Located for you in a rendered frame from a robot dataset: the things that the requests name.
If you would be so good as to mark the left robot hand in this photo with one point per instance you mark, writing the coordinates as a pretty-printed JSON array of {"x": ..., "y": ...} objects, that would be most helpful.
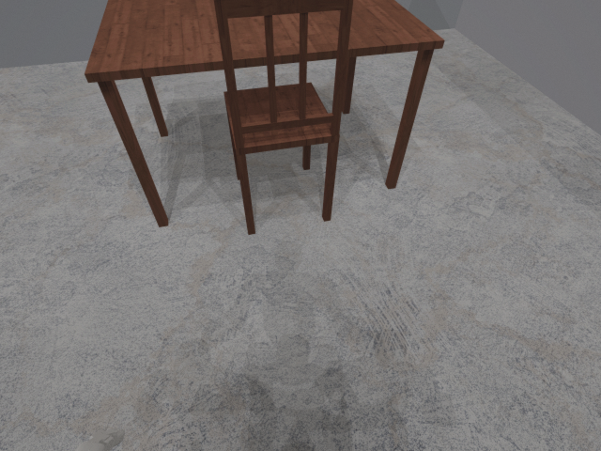
[{"x": 103, "y": 440}]

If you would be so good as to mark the table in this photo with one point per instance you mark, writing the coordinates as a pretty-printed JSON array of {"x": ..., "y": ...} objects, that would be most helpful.
[{"x": 146, "y": 38}]

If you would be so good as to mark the chair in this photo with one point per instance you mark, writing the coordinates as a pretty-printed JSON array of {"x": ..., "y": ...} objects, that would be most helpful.
[{"x": 278, "y": 117}]

